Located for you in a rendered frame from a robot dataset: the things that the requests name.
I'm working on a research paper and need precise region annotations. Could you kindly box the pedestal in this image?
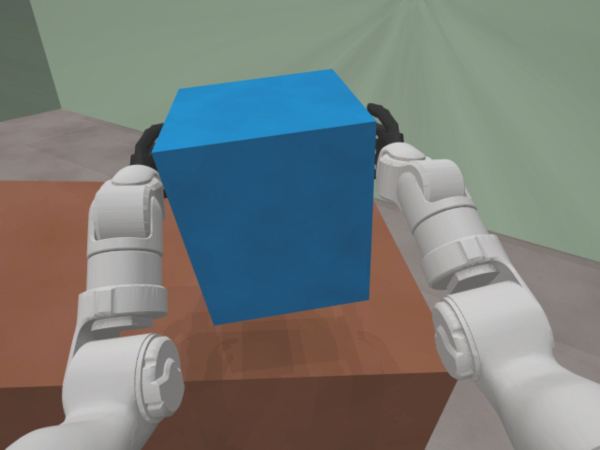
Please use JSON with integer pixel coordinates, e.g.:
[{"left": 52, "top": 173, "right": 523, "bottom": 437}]
[{"left": 0, "top": 180, "right": 458, "bottom": 450}]

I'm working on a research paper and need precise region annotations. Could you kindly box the robot right forearm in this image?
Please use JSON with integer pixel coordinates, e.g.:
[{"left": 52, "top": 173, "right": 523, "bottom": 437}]
[{"left": 376, "top": 142, "right": 554, "bottom": 355}]

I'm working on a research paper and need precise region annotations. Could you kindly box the robot left forearm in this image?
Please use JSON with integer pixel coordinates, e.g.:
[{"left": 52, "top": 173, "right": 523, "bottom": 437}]
[{"left": 62, "top": 165, "right": 168, "bottom": 415}]

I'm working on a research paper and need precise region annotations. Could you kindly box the right robot upper arm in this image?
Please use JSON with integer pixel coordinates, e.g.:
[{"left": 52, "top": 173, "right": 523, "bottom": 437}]
[{"left": 432, "top": 280, "right": 600, "bottom": 450}]

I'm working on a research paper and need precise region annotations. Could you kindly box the carton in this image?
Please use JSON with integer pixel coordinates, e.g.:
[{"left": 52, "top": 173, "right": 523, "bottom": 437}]
[{"left": 151, "top": 69, "right": 377, "bottom": 325}]

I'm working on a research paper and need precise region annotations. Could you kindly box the robot right hand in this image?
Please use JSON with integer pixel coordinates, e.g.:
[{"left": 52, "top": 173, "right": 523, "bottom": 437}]
[{"left": 367, "top": 103, "right": 404, "bottom": 179}]

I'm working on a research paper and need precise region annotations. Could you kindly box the left robot upper arm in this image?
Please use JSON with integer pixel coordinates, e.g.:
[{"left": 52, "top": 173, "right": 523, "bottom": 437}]
[{"left": 5, "top": 333, "right": 185, "bottom": 450}]

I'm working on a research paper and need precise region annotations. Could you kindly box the robot left hand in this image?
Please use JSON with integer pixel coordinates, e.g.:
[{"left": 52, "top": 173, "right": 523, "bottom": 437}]
[{"left": 129, "top": 123, "right": 168, "bottom": 199}]

